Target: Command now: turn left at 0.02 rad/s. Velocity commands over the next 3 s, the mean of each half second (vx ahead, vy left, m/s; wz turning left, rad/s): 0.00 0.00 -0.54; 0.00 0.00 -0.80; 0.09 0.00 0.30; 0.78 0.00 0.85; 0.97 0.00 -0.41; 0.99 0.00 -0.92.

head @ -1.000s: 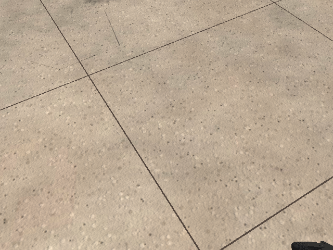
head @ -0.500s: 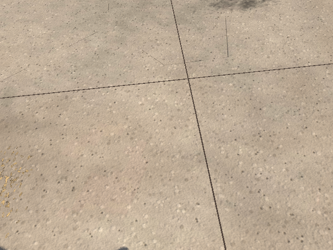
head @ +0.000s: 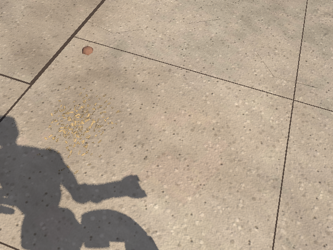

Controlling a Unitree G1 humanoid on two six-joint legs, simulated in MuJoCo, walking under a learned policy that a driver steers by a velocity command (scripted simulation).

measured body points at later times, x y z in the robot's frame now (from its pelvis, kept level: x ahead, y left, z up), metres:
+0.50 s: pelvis +0.02 -0.05 +0.00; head +0.07 -0.10 +0.45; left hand +0.24 +0.19 -0.08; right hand +0.10 -0.38 -0.11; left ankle +0.06 +0.11 -0.65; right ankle -0.01 -0.12 -0.74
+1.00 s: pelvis +0.09 -0.03 +0.00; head +0.13 -0.05 +0.45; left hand +0.42 +0.05 -0.09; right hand -0.01 -0.34 -0.09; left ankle +0.18 +0.03 -0.74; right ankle -0.05 -0.10 -0.65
